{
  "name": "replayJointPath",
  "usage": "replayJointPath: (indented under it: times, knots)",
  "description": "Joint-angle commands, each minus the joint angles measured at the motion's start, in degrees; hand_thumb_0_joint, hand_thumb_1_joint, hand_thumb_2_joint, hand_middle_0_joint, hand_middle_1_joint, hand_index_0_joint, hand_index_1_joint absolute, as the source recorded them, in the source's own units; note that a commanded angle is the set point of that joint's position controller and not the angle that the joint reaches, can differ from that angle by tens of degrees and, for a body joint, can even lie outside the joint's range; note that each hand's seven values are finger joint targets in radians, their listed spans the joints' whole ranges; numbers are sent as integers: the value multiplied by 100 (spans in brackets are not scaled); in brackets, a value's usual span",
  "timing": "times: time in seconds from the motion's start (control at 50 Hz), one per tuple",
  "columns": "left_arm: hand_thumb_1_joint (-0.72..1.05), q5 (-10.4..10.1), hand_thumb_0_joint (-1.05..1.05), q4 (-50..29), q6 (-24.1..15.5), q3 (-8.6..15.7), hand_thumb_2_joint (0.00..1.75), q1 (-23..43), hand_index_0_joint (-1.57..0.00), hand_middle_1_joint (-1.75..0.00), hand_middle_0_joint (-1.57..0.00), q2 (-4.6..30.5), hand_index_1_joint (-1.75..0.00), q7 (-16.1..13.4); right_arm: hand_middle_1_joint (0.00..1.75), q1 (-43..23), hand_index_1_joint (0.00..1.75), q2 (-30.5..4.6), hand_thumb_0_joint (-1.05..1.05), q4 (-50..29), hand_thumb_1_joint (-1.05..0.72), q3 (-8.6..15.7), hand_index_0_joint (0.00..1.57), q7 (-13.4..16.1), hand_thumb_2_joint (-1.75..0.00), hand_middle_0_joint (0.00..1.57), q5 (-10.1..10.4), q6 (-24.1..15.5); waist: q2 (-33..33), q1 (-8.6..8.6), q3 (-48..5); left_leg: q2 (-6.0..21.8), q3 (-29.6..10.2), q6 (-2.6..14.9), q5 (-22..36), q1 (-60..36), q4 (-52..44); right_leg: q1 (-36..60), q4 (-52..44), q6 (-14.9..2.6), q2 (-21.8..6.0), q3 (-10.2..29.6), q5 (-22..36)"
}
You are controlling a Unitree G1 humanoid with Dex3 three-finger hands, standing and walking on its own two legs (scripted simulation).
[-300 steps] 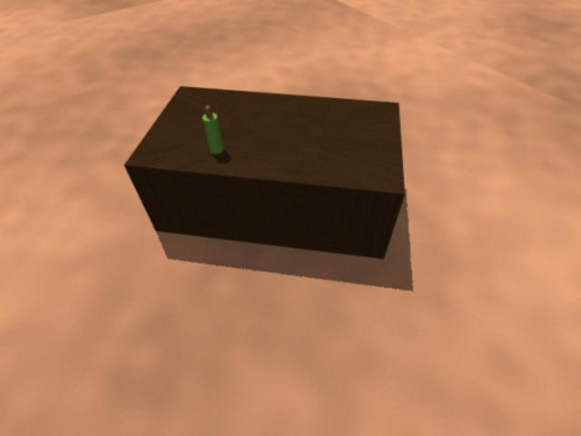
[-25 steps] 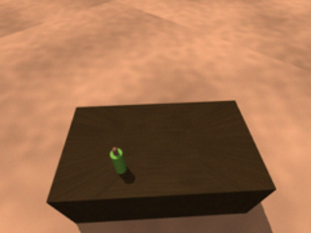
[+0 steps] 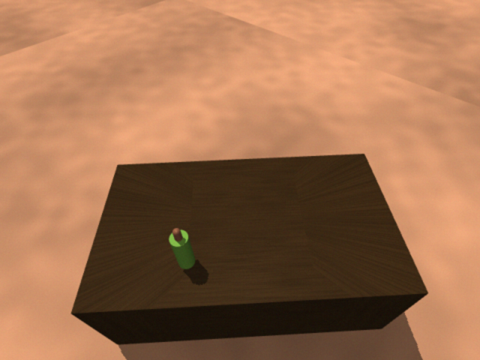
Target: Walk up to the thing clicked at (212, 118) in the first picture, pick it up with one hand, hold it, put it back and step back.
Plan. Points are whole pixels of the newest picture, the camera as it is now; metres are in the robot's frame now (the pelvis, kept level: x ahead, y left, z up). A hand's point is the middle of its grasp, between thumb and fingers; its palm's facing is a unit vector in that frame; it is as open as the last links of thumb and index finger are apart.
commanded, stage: stand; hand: left
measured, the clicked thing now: (181, 246) +0.47 +0.19 -0.30
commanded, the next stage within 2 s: go down in 0.42 s
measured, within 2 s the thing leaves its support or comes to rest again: neither
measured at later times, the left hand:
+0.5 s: hand out of the picture +0.08 +0.25 -0.16, palm faces -0.04 -0.94 -0.35, open 7.4 cm
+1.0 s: hand out of the picture +0.16 +0.26 -0.15, palm faces +0.03 -0.94 -0.34, open 15.5 cm
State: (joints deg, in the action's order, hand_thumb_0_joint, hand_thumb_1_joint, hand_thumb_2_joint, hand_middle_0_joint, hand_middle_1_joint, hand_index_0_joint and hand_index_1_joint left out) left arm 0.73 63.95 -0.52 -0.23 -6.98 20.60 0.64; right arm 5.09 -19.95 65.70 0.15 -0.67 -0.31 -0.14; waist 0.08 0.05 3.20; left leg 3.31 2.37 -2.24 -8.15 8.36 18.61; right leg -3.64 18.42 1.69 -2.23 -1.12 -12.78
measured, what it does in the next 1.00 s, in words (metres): stands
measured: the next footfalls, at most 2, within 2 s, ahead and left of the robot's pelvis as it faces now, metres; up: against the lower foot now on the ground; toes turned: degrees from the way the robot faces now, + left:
none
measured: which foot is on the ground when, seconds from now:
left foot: down 0.00-1.00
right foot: down 0.00-1.00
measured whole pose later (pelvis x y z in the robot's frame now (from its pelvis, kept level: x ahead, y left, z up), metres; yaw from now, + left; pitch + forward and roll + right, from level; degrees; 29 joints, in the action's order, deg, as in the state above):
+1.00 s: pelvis +0.01 +0.00 -0.02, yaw +1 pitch +6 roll +0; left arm 4.3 42.9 14.5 9.3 -4.4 18.8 3.5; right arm 14.0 -14.1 40.0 1.0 2.7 2.3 -3.2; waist -0.7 1.3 -0.5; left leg 3.2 1.6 -1.8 -15.0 23.0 32.4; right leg -17.8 31.9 1.9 -2.7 -1.2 -19.7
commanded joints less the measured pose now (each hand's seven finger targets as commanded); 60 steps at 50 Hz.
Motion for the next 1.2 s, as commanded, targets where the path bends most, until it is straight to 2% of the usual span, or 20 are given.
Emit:
replayJointPath:
  times: [0.0,0.48,0.5,0.52,0.54,0.56,0.58,0.62,0.64,0.68,0.72,0.76,0.8,0.82,0.92,0.98,1.08,1.1,1.12,1.18]
  knots:
    - [90,-18,0,-330,-113,255,90,113,-20,-30,-20,1235,-30,-101,30,-181,30,-1245,0,-346,-90,239,20,72,-90,20,-19,-139,-10,26,-543,533,-419,242,929,-500,-125,-301,-358,-233,-610,397,952]
    - [90,-7,0,-373,-111,258,90,158,-20,-30,-20,1224,-30,-116,30,-183,30,-1243,0,-384,-90,249,20,83,-90,20,-29,-113,-5,33,-506,522,-382,245,900,-493,-116,-296,-397,-240,-608,374,1039]
    - [82,-7,0,-366,-106,260,82,143,-12,-22,-12,1236,-22,-122,30,-208,30,-1232,0,-378,-98,247,20,82,-98,20,-18,-112,-7,31,-487,533,-412,241,903,-482,-117,-278,-382,-240,-592,350,1003]
    - [74,-262,0,-2376,-623,280,74,2154,-4,-14,-4,167,-14,-180,30,89,30,-246,0,-1998,-105,46,20,188,-93,20,350,-384,-313,681,-39,-342,251,261,7,278,231,-1483,-8,-180,136,51,717]
    - [66,-238,0,-1973,-560,440,66,2654,-2,-6,-1,583,-6,-226,30,372,30,-441,0,-1693,-105,78,20,257,-94,20,364,-367,-124,454,-271,-331,208,265,-70,185,256,-1210,3,-174,117,-15,551]
    - [58,-72,0,-1142,-376,880,58,1636,-2,-7,-1,1256,-5,-251,30,609,30,-661,0,-1686,-105,230,20,323,-94,20,373,-309,-65,307,-366,-293,180,268,-28,266,313,-1151,85,-194,177,-83,502]
    - [50,43,0,-715,-268,977,50,1424,-3,-6,-1,1321,-4,-191,30,686,30,-652,0,-1783,-103,294,20,325,-93,20,331,-291,109,257,-500,-314,142,276,16,392,448,-1190,160,-210,187,-105,435]
    - [34,274,0,-879,-248,1187,34,1728,-3,-6,-1,1550,-4,-62,30,708,30,-633,0,-2116,-101,429,20,359,-92,20,249,-357,198,104,-1046,-298,105,292,287,369,695,-1125,441,-201,175,-82,713]
    - [26,369,0,-598,-133,1253,26,1055,-3,-8,-2,1395,-6,-28,30,891,30,-578,0,-2161,-99,466,20,357,-92,20,202,-364,89,4,-1302,-348,96,270,491,385,777,-1014,530,-213,163,-84,875]
    - [13,492,0,-876,86,1310,17,663,-5,-7,-4,1225,-5,37,30,906,30,-547,0,-2460,-97,522,20,335,-91,20,173,-389,-302,-161,-1572,-384,83,210,772,322,798,-913,668,-263,191,-99,999]
    - [3,481,0,-1389,350,1321,14,623,-5,-6,-4,1168,-4,24,30,801,30,-499,0,-2694,-95,528,20,347,-91,20,205,-446,-391,-158,-1498,-358,58,185,816,319,744,-935,634,-261,225,-149,960]
    - [-7,468,0,-1304,726,1325,13,311,-5,-6,-4,1036,-5,48,30,720,30,-455,0,-2888,-93,496,20,341,-90,20,227,-454,-205,-77,-1414,-358,45,199,691,425,779,-1012,638,-248,249,-164,833]
    - [-13,416,0,-2110,941,1223,13,757,-4,-6,-4,1005,-5,83,30,665,30,-411,0,-3091,-92,485,20,343,-90,20,247,-472,-222,-6,-1385,-339,45,208,607,444,838,-1168,691,-233,254,-182,754]
    - [-19,387,0,-2046,1096,1226,12,541,-5,-6,-5,939,-6,100,30,625,30,-395,0,-3161,-91,457,20,346,-90,20,253,-484,-111,-16,-1230,-334,39,212,491,564,865,-1240,699,-227,260,-207,615]
    - [-42,350,0,-2913,1425,1246,11,688,-6,-9,-6,1008,-9,191,30,729,30,-354,0,-3330,-86,438,20,407,-89,20,236,-570,-100,101,-1312,-321,40,223,495,623,1123,-1498,936,-175,243,-181,680]
    - [-46,383,0,-3311,1530,1353,9,479,-6,-8,-7,1126,-8,257,30,765,30,-322,0,-3335,-85,424,20,475,-88,20,226,-611,-64,96,-1611,-327,24,246,940,585,1401,-1442,1158,-106,211,-164,1206]
    - [-49,454,0,-3441,1771,1341,8,97,-6,-9,-7,1044,-9,382,30,762,30,-310,0,-3349,-84,390,20,565,-88,20,186,-666,-159,137,-1409,-313,-10,233,768,834,1607,-1676,1323,-119,220,-191,938]
    - [-50,457,0,-4078,1776,1381,8,306,-7,-9,-7,1181,-9,392,30,715,30,-316,0,-3473,-84,399,20,581,-88,20,185,-693,-412,88,-1639,-309,-23,219,832,735,1644,-1665,1387,-132,216,-187,980]
    - [-51,461,0,-3656,1867,1345,7,-28,-7,-8,-7,1067,-8,413,30,760,30,-288,0,-3366,-85,381,20,597,-88,20,177,-703,-246,138,-1530,-312,-34,247,859,817,1720,-1748,1421,-103,221,-189,1002]
    - [-48,439,0,-4448,1957,1417,8,10,-6,-9,-7,1197,-9,447,30,667,30,-309,0,-3538,-84,396,20,642,-88,20,172,-753,-451,81,-1804,-295,-76,253,1216,762,1920,-1784,1611,-86,224,-191,1277]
